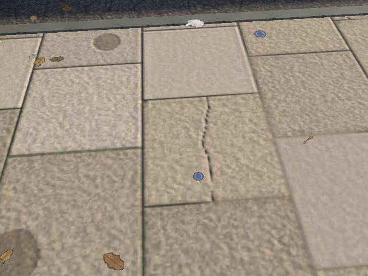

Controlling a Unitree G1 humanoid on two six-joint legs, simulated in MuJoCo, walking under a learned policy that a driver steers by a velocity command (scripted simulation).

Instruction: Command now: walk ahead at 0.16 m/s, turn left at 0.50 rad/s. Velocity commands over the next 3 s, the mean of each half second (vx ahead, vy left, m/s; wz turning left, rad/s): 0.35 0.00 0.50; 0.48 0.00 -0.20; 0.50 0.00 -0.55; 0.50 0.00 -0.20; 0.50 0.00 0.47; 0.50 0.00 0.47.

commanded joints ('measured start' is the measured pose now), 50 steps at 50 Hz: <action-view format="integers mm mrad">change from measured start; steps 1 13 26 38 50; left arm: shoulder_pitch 14 -136 -307 39 199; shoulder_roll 159 127 50 104 133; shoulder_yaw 40 36 -4 39 61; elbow -57 -140 -157 -1 64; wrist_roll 1 10 -2 -26 -35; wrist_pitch -18 -54 -53 -67 -77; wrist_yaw -6 -74 -96 -61 -48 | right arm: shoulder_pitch -91 231 305 140 -187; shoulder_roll -83 -188 -125 -86 -30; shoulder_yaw -14 -37 -13 19 53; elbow -100 -31 58 18 -101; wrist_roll -2 4 9 -23 -19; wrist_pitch -2 -67 -132 -154 -114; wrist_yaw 39 -9 -35 -24 -9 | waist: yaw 45 -101 -98 -9 54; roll -168 110 72 -31 -72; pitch -24 67 47 -41 1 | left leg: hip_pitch -107 492 432 -150 -167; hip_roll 43 361 185 75 86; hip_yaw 13 -603 -224 -78 -9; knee -71 -805 -766 268 -259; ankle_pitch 24 -214 662 164 429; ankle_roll -15 285 185 47 -75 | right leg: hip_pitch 129 -678 -446 115 44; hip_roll -265 -73 -40 -222 -101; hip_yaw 244 129 34 547 399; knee -254 660 222 -202 -233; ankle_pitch -171 -205 216 91 270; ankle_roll -151 20 51 -229 -183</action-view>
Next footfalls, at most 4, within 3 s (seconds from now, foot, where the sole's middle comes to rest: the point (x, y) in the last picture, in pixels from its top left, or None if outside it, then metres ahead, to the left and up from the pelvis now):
0.20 left None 0.05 0.13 -0.78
0.64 right None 0.44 0.05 -0.78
1.16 left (126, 218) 0.68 0.28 -0.78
1.70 right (191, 169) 0.91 0.03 -0.78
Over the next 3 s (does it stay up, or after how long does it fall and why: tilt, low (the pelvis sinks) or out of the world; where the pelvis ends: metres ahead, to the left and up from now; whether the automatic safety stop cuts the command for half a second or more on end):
stays up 1.48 0.03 0.01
